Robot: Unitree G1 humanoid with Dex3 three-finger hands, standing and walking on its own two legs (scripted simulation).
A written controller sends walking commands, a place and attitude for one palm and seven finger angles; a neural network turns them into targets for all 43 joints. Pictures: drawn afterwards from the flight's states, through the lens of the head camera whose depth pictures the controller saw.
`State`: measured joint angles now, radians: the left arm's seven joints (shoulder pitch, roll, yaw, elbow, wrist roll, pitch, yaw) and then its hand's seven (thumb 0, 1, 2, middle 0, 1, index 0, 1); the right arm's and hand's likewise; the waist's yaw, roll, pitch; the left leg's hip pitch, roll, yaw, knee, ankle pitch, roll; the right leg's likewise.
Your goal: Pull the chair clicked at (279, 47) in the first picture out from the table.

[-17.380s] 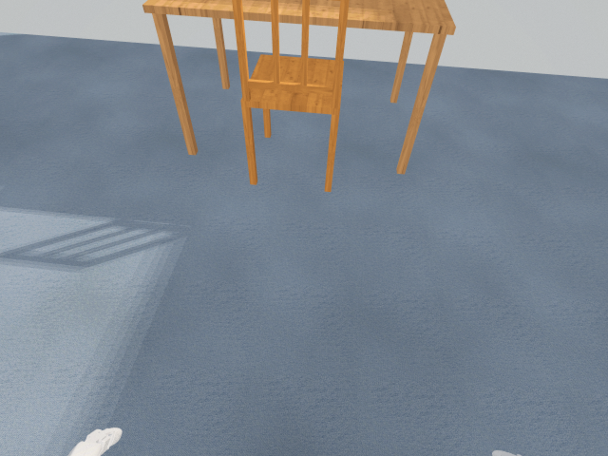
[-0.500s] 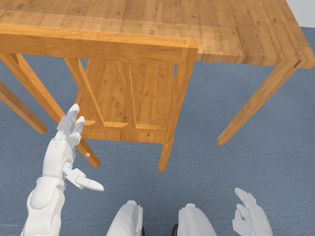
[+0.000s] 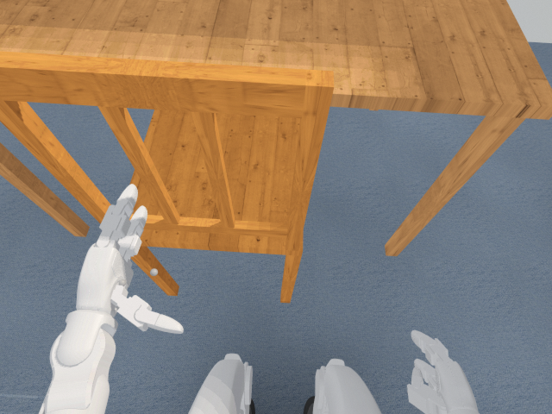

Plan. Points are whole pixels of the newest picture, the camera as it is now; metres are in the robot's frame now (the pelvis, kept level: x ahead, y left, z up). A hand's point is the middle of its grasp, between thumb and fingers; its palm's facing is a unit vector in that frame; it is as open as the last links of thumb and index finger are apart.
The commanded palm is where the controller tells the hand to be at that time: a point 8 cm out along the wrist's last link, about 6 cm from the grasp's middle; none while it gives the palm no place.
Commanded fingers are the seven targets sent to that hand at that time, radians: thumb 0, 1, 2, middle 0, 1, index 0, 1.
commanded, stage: aim the fingers beside a spindle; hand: left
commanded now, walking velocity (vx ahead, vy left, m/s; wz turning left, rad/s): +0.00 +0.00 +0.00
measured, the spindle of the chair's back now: (149, 175) +0.45 +0.22 +0.03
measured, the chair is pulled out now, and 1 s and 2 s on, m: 0.00 0.00 0.00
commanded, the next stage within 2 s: none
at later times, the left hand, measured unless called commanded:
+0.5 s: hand (160, 272) +0.30 +0.17 +0.03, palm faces -0.07 -1.00 -0.05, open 16.9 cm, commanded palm +0.28 +0.24 +0.03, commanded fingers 0.00 -0.50 0.30 -0.06 -0.08 -0.06 -0.08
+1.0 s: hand (137, 270) +0.30 +0.21 +0.01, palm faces +0.02 -1.00 -0.05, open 16.9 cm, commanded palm +0.27 +0.24 +0.02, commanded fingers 0.00 -0.50 0.30 -0.06 -0.08 -0.06 -0.08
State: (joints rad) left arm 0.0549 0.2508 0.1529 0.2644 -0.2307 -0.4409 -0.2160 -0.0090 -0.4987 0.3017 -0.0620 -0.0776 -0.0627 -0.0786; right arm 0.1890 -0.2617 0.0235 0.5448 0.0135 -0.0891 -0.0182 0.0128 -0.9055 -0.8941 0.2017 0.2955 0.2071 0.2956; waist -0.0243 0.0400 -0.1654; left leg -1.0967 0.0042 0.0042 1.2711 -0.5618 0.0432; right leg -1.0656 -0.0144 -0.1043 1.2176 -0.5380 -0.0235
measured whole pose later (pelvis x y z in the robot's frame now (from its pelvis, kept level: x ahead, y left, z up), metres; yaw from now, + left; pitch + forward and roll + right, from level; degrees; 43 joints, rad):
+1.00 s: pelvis -0.01 +0.01 +0.00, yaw +0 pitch +22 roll -3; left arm -0.01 0.28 0.21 0.36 -0.24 -0.42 -0.22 -0.01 -0.50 0.30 -0.07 -0.08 -0.07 -0.08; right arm 0.18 -0.26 0.04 0.55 0.02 -0.10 -0.01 0.01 -0.90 -0.89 0.20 0.30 0.21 0.30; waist -0.03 0.03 -0.17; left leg -1.12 0.00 0.01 1.29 -0.56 0.05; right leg -1.09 -0.02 -0.10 1.23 -0.53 -0.02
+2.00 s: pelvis +0.00 +0.00 +0.00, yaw -1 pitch +23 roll -3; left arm 0.00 0.29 0.23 0.40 -0.26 -0.37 -0.26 -0.01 -0.50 0.30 -0.06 -0.08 -0.06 -0.08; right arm 0.19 -0.27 0.03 0.55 0.03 -0.10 -0.02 0.01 -0.90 -0.89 0.20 0.30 0.21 0.30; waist -0.05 0.03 -0.16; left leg -1.13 0.01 0.00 1.29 -0.57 0.04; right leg -1.09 0.00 -0.11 1.23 -0.54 -0.03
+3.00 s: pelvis +0.00 +0.00 +0.00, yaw -1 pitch +23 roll -3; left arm -0.06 0.27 0.19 0.36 -0.22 -0.34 -0.19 -0.01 -0.50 0.30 -0.06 -0.08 -0.04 -0.07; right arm 0.18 -0.26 0.03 0.55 0.02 -0.09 -0.03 0.01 -0.91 -0.89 0.20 0.30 0.21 0.30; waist -0.05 0.04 -0.13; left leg -1.12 0.01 0.00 1.29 -0.56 0.04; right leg -1.08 0.00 -0.11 1.22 -0.53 -0.02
